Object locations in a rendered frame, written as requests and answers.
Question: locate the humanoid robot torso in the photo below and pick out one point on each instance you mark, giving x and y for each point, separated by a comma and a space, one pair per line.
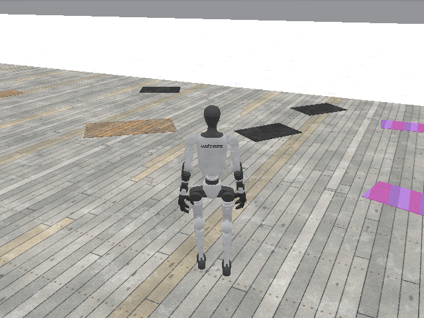
212, 155

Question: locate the left robot forearm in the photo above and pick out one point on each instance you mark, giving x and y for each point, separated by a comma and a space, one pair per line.
184, 181

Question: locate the robot right upper arm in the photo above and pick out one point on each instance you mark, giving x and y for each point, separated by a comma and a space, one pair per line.
232, 140

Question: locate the robot left hand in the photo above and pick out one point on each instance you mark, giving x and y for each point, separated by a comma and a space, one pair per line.
182, 203

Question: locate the robot right hand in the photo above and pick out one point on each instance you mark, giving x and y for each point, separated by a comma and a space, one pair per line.
242, 199

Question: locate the robot left upper arm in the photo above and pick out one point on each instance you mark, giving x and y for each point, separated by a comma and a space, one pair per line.
188, 152

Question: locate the right robot forearm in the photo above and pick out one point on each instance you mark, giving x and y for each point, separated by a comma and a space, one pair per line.
239, 180

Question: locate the left robot shin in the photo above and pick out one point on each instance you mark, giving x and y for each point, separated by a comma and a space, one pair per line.
199, 240

